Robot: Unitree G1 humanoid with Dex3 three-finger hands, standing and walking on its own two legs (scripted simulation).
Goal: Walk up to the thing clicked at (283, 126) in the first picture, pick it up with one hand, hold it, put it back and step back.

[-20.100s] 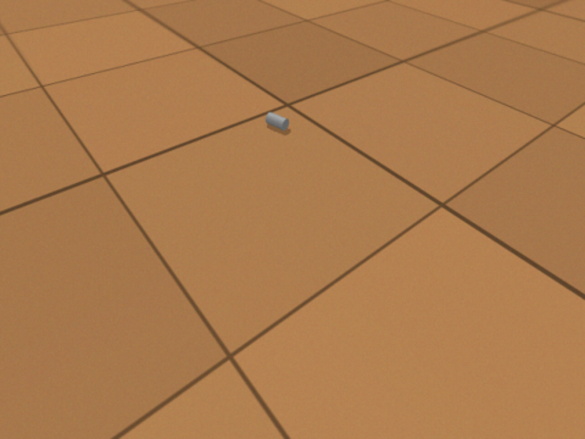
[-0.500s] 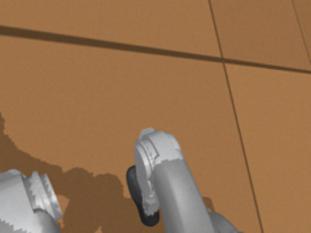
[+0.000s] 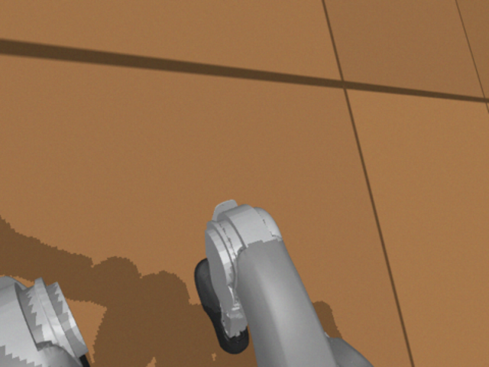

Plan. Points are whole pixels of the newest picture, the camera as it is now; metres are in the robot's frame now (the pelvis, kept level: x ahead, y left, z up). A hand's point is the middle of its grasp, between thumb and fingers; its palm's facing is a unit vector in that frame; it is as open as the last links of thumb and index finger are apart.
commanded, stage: close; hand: left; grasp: from above
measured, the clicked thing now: out of the picture +0.45 +0.36 -0.26
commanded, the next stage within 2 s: settle in 0.96 s
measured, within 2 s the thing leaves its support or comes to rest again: leaves its support in 1.38 s
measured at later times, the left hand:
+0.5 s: hand out of the picture +0.44 +0.35 -0.23, palm faces -0.42 -0.18 -0.89, open 10.4 cm
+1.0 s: hand out of the picture +0.44 +0.36 -0.22, palm faces -0.42 -0.17 -0.89, open 10.1 cm
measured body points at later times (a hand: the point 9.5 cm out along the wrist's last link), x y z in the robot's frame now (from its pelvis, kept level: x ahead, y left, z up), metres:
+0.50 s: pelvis +0.00 +0.00 +0.00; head +0.25 +0.14 +0.34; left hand +0.46 +0.36 -0.18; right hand +0.07 -0.26 -0.05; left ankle +0.06 +0.13 -0.26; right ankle +0.12 -0.15 -0.26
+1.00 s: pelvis +0.00 +0.00 +0.00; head +0.26 +0.14 +0.34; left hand +0.46 +0.36 -0.17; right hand +0.07 -0.25 -0.05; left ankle +0.06 +0.13 -0.26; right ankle +0.12 -0.15 -0.26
